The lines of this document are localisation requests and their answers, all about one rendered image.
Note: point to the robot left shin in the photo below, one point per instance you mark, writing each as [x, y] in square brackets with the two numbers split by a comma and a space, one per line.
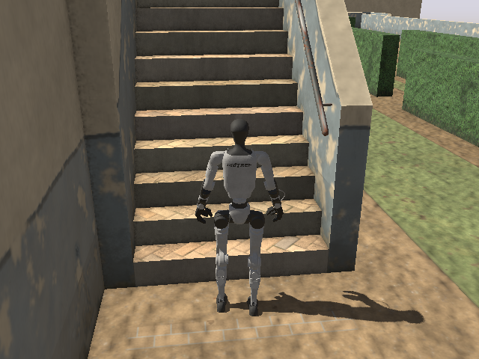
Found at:
[221, 275]

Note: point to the robot right foot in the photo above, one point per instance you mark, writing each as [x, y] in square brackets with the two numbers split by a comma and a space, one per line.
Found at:
[253, 310]

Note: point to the right robot forearm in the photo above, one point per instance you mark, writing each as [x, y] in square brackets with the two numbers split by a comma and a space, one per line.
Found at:
[275, 198]

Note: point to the right robot upper arm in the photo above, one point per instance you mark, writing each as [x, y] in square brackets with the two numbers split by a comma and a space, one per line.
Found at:
[263, 159]

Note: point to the robot right hand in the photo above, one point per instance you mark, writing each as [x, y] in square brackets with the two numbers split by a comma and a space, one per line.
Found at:
[272, 211]

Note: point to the left robot forearm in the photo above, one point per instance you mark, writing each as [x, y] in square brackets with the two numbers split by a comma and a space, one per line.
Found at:
[203, 197]

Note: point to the left robot upper arm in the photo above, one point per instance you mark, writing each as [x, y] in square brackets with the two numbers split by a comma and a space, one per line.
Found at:
[215, 159]

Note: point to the robot left hand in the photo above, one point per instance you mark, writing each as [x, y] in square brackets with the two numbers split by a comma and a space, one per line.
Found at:
[203, 212]

